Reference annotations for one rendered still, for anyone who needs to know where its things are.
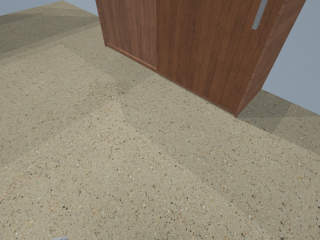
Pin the wardrobe door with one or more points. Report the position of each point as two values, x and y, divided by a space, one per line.
210 47
131 26

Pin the handle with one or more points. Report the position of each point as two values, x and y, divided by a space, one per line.
259 14

